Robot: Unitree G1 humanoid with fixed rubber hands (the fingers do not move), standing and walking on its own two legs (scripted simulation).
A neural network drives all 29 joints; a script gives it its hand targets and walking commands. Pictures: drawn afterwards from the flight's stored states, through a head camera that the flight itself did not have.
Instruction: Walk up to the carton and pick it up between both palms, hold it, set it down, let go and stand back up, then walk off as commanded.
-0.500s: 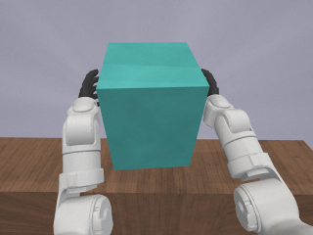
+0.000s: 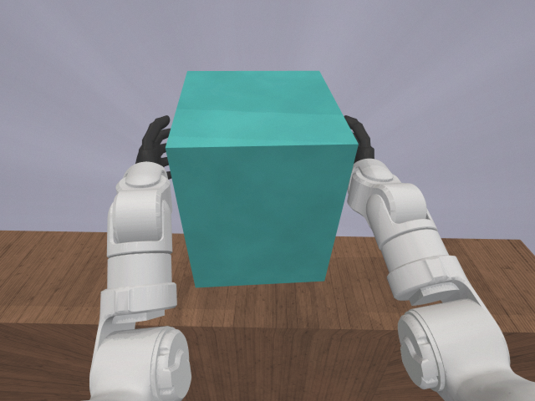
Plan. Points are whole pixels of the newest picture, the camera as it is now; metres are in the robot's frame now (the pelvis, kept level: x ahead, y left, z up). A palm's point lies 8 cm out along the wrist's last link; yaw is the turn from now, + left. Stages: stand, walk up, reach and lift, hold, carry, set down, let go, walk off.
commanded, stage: hold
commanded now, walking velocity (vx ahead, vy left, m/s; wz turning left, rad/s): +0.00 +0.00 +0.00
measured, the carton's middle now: (257, 178) +0.40 +0.01 +0.21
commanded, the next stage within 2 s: none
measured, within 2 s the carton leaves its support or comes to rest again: neither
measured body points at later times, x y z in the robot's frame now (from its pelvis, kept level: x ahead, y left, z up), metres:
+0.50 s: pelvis +0.00 +0.00 +0.00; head -0.07 +0.02 +0.44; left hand +0.38 +0.16 +0.25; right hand +0.38 -0.14 +0.24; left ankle +0.03 +0.12 -0.75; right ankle +0.01 -0.11 -0.75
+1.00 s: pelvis +0.00 +0.00 +0.00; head -0.07 +0.01 +0.44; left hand +0.38 +0.15 +0.25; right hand +0.38 -0.14 +0.24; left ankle +0.03 +0.12 -0.75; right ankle +0.01 -0.11 -0.75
